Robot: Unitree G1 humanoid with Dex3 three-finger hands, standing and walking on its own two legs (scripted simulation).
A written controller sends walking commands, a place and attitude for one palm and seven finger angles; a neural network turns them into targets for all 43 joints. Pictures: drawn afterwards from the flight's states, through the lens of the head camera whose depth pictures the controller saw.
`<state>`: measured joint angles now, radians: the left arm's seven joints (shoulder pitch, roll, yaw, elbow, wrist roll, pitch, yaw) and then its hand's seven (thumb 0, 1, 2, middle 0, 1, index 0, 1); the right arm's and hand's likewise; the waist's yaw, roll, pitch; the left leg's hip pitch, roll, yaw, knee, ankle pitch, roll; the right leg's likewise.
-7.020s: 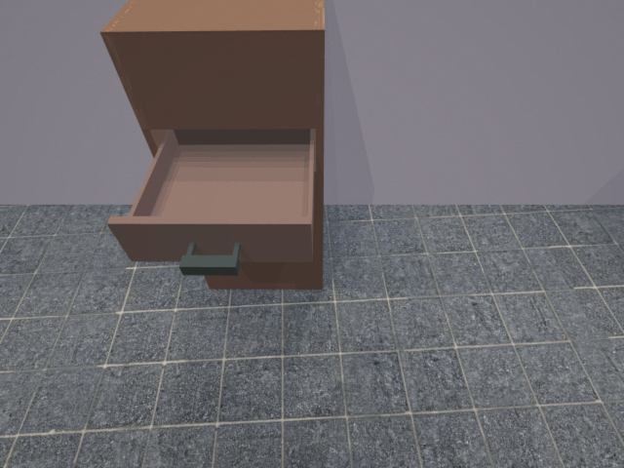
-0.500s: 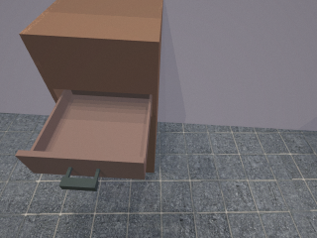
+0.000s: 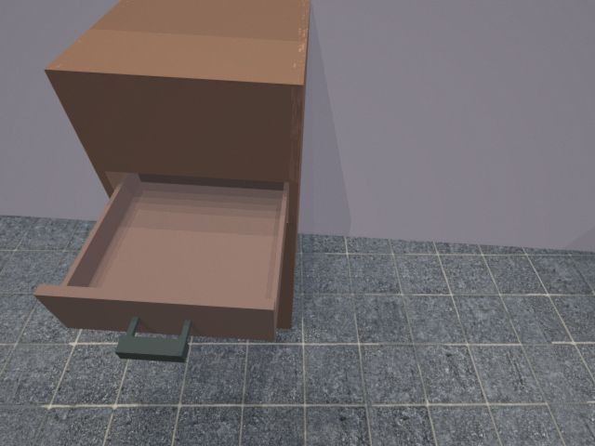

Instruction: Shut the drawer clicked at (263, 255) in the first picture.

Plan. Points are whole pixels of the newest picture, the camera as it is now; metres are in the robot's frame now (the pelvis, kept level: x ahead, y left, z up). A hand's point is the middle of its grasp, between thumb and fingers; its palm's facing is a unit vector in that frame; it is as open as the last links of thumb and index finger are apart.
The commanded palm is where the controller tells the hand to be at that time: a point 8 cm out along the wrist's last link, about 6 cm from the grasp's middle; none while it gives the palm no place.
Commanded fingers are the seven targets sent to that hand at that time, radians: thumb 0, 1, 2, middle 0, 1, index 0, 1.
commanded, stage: raise the hand and make a fist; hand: left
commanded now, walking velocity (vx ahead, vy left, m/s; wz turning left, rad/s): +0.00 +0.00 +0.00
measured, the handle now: (157, 336) +0.30 +0.25 -0.12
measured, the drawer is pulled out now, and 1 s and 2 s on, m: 0.30 0.30 0.30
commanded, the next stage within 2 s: bring the fist close to the handle in 1.92 s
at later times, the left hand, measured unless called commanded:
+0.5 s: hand out of the picture +0.11 +0.17 -0.07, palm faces +0.08 -1.00 -0.02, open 5.7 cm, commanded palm +0.10 +0.23 -0.06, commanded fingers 0.00 0.90 0.90 -0.70 -0.84 -0.70 -0.84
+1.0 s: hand (141, 445) +0.13 +0.20 -0.04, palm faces +0.02 -1.00 -0.07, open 3.4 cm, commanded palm +0.10 +0.25 -0.03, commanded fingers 0.00 0.90 0.90 -1.20 -1.38 -1.20 -1.38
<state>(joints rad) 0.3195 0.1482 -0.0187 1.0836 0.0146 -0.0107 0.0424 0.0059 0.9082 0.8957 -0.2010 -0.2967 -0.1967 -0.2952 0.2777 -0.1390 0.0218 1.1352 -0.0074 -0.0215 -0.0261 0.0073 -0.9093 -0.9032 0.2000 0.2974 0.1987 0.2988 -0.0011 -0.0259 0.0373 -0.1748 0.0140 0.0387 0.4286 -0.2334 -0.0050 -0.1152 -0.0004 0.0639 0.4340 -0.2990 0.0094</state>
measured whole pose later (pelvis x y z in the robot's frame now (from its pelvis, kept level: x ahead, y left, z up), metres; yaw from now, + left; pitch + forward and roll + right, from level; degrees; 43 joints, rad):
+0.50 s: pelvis -0.05 -0.02 -0.10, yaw +4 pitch +12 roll -1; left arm 0.52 0.19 0.12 0.01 -0.23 -0.42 -0.28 0.02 0.90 0.90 -0.52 -0.63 -0.51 -0.63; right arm 0.11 -0.25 -0.06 0.45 0.01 -0.22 -0.03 0.01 -0.90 -0.90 0.20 0.30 0.20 0.30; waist 0.03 -0.01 -0.17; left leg -0.93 0.02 -0.07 1.21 -0.49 -0.04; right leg -0.83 0.01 -0.05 1.22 -0.61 -0.03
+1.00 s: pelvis -0.05 -0.01 -0.09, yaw +3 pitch +14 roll -2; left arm 0.52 0.25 0.22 -0.05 -0.30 -0.39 -0.33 0.02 0.90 0.90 -1.01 -1.17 -1.00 -1.17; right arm 0.29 -0.24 -0.05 0.60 0.03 -0.24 -0.07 0.02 -0.90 -0.90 0.20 0.30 0.20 0.30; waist -0.03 0.04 -0.15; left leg -0.93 0.03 -0.06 1.15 -0.46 -0.02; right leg -0.82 0.02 -0.04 1.13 -0.55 0.00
